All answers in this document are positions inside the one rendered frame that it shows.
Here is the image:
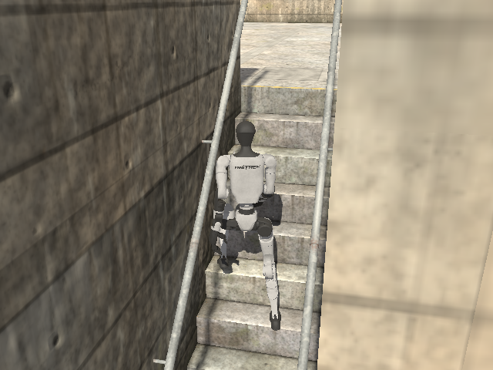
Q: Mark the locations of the stairs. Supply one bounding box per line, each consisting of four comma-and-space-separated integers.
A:
187, 86, 337, 370

